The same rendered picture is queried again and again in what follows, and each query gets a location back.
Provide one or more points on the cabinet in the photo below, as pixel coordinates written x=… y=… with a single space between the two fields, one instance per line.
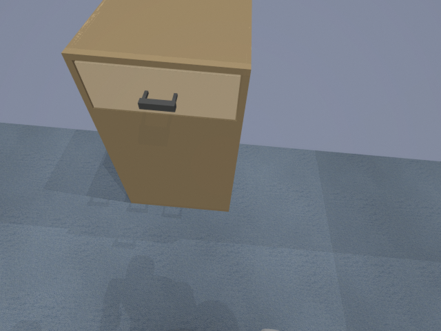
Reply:
x=169 y=159

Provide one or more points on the drawer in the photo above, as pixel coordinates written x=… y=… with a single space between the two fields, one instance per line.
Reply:
x=200 y=94

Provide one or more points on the handle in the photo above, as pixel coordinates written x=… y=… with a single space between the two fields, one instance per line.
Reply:
x=157 y=104

